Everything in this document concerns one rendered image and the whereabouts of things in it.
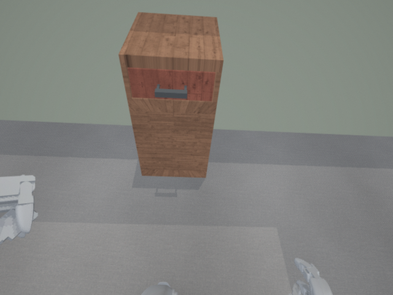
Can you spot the left robot hand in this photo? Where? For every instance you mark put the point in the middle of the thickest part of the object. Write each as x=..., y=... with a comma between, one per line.
x=17, y=200

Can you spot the drawer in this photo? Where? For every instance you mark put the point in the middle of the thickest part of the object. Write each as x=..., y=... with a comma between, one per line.
x=143, y=82

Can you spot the right robot hand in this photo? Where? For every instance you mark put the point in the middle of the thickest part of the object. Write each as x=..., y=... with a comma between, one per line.
x=317, y=285

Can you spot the cabinet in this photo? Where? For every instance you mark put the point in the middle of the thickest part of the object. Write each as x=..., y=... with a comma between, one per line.
x=173, y=137

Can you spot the handle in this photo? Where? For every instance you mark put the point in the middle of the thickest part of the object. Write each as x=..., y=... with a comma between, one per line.
x=170, y=93

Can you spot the left robot shin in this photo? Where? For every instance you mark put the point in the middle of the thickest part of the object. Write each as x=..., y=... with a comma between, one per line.
x=163, y=283

